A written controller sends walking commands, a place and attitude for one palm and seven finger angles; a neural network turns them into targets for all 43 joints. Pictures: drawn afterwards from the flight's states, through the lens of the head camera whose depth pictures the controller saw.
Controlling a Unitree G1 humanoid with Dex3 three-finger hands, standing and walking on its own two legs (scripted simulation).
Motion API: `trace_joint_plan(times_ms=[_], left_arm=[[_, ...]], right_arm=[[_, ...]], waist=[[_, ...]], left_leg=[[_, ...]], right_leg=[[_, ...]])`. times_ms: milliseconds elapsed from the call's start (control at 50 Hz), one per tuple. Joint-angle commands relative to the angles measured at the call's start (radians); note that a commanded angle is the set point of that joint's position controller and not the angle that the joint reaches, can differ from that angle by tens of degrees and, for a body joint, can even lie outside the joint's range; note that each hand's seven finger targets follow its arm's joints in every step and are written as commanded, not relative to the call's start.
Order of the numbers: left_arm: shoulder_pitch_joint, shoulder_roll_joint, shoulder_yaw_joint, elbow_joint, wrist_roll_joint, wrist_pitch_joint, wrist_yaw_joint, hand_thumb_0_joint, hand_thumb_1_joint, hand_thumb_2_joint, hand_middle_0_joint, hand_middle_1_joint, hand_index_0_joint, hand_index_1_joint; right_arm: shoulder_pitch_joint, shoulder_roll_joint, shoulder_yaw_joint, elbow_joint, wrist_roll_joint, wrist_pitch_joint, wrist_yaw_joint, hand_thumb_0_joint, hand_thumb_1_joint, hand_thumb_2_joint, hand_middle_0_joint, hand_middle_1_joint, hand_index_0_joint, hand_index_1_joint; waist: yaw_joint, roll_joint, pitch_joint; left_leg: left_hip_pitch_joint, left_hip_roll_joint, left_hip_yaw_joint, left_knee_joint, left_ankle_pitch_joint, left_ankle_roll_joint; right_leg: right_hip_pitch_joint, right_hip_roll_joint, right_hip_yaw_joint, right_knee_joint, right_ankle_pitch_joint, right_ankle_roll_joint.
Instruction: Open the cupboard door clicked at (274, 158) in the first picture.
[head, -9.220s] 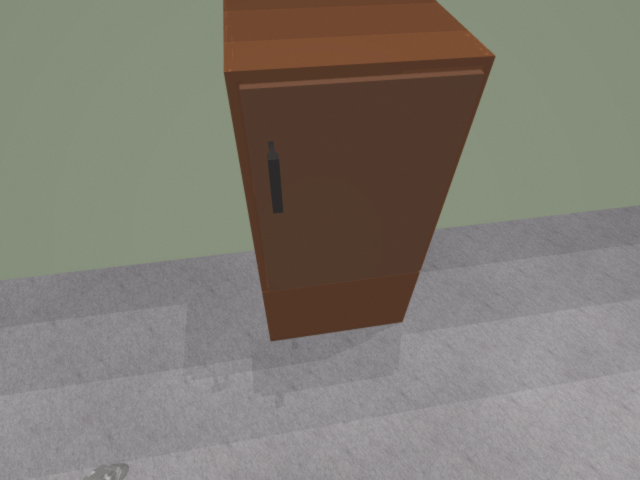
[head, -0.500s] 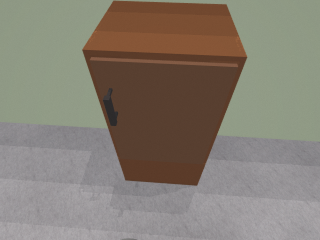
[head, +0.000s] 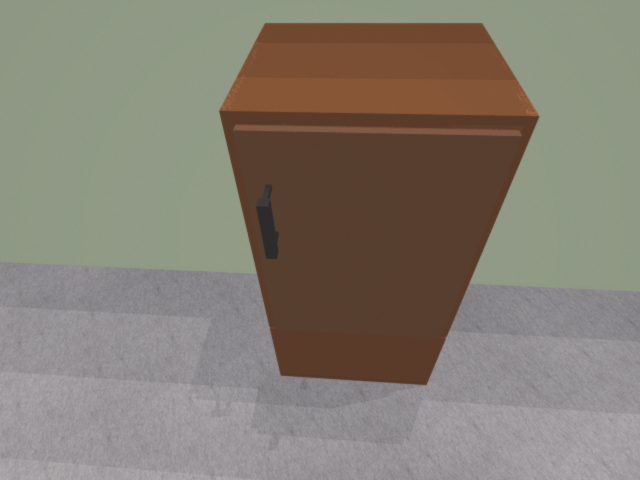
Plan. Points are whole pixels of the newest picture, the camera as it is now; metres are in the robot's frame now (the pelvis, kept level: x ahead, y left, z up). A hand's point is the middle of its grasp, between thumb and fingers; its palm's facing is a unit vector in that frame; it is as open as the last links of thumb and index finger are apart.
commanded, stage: come to a stop and stand still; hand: left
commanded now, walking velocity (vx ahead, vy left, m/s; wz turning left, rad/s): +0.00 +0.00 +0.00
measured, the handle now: (269, 222) +0.53 +0.14 +0.00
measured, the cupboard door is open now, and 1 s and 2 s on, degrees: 0 0 0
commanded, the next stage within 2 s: look again from close up in 0.18 s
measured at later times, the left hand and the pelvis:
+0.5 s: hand out of the picture +0.01 +0.14 -0.16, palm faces -0.01 -0.98 -0.20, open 7.4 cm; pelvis +0.00 -0.03 +0.01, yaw +0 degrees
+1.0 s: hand out of the picture +0.04 +0.12 -0.13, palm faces +0.18 -0.96 -0.23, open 7.3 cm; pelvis -0.01 -0.07 +0.01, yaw +1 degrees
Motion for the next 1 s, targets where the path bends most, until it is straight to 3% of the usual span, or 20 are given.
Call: trace_joint_plan(times_ms=[0,220,340,480,760,880,900,920,940,960,980], left_arm=[[0.036,0.106,0.023,-0.048,0.002,-0.018,0.007,0.0,0.9,0.9,-0.2,-0.3,-0.2,-0.3],[0.022,0.102,0.019,-0.015,-0.004,-0.024,0.001,0.0,0.9,0.9,-0.2,-0.3,-0.2,-0.3],[0.025,0.09,0.011,0.017,-0.009,-0.027,0.001,0.0,0.9,0.9,-0.2,-0.3,-0.2,-0.3],[0.033,0.081,0.006,0.044,-0.012,-0.037,0.005,0.0,0.9,0.9,-0.2,-0.3,-0.2,-0.3],[0.056,0.06,0.006,0.062,-0.01,-0.043,0.007,0.0,0.9,0.9,-0.2,-0.3,-0.2,-0.3],[0.059,0.059,0.01,0.061,-0.012,-0.044,0.005,0.0,0.9,0.9,-0.2,-0.3,-0.2,-0.3],[0.142,0.066,0.018,0.096,0.0,-0.066,0.044,0.0,0.9,0.9,-0.2,-0.3,-0.2,-0.3],[-0.611,0.273,0.091,-1.446,-0.242,-0.286,0.019,0.0,0.877,0.89,-0.202,-0.315,-0.202,-0.315],[-0.197,0.222,0.125,-1.211,-0.165,-0.256,0.072,0.0,0.853,0.88,-0.203,-0.33,-0.203,-0.33],[0.096,-0.014,-0.004,-0.994,-0.173,-0.119,0.105,0.0,0.83,0.87,-0.205,-0.345,-0.205,-0.345],[0.053,-0.087,-0.056,-1.01,-0.217,-0.115,0.086,0.0,0.807,0.86,-0.207,-0.36,-0.207,-0.36]], right_arm=[[0.048,-0.149,-0.033,-0.038,-0.006,-0.026,-0.015,0.0,-0.9,-0.9,0.2,0.3,0.2,0.3],[0.088,-0.145,-0.022,0.042,-0.003,-0.033,-0.018,0.0,-0.9,-0.9,0.2,0.3,0.2,0.3],[0.105,-0.134,-0.016,0.085,-0.001,-0.03,-0.019,0.0,-0.9,-0.9,0.2,0.3,0.2,0.3],[0.121,-0.109,-0.01,0.126,0.003,-0.029,-0.022,0.0,-0.9,-0.9,0.2,0.3,0.2,0.3],[0.119,-0.08,-0.007,0.157,0.003,-0.02,-0.024,0.0,-0.9,-0.9,0.2,0.3,0.2,0.3],[0.127,-0.078,-0.004,0.158,0.002,-0.021,-0.025,0.0,-0.9,-0.9,0.2,0.3,0.2,0.3],[0.018,-0.107,-0.007,0.099,0.006,-0.023,-0.013,0.0,-0.9,-0.9,0.2,0.3,0.2,0.3],[0.025,-0.281,-0.025,-0.266,0.062,-0.157,-0.07,0.0,-0.9,-0.9,0.2,0.3,0.2,0.3],[-0.058,-0.19,-0.008,-0.209,0.049,-0.253,-0.105,0.0,-0.9,-0.9,0.2,0.3,0.2,0.3],[-0.046,-0.149,-0.028,-0.212,0.065,-0.283,-0.098,0.0,-0.9,-0.9,0.2,0.3,0.2,0.3],[-0.024,-0.162,-0.011,-0.202,0.083,-0.297,-0.1,0.0,-0.9,-0.9,0.2,0.3,0.2,0.3]], waist=[[-0.01,-0.026,0.04],[-0.014,-0.029,0.016],[-0.018,-0.013,0.038],[-0.025,-0.04,0.028],[-0.026,-0.07,0.078],[-0.023,-0.05,0.072],[0.019,-0.104,0.102],[-0.128,0.083,-0.412],[-0.013,0.195,-0.375],[-0.04,0.18,-0.17],[-0.073,0.045,-0.035]], left_leg=[[-0.017,0.173,-0.223,-0.244,-0.03,-0.029],[0.022,0.168,-0.188,-0.241,0.038,-0.036],[0.022,0.161,-0.168,-0.234,0.025,-0.045],[0.063,0.157,-0.137,-0.189,0.109,-0.053],[0.07,0.155,-0.119,-0.177,0.091,-0.066],[0.066,0.156,-0.12,-0.183,0.088,-0.069],[-0.013,0.165,-0.091,0.03,0.086,-0.094],[0.279,0.043,-0.078,-0.088,0.147,-0.045],[0.246,0.068,-0.045,-0.101,0.132,-0.039],[0.074,0.078,-0.064,-0.097,0.021,-0.062],[0.014,0.075,-0.082,-0.074,-0.063,-0.061]], right_leg=[[-0.029,0.005,0.003,-0.07,0.046,-0.053],[0.012,-0.016,0.017,-0.131,0.091,-0.051],[0.011,-0.021,0.026,-0.16,0.084,-0.052],[0.006,-0.024,0.052,-0.184,0.122,-0.058],[-0.033,-0.016,0.068,-0.225,0.079,-0.065],[-0.022,-0.014,0.064,-0.229,0.073,-0.066],[-0.006,-0.072,0.108,-0.232,0.368,-0.04],[0.085,0.019,0.021,-0.126,0.242,-0.042],[0.071,0.061,-0.051,-0.07,0.107,-0.073],[-0.035,0.065,-0.104,-0.075,0.009,-0.06],[-0.107,0.067,-0.127,-0.078,-0.032,-0.044]])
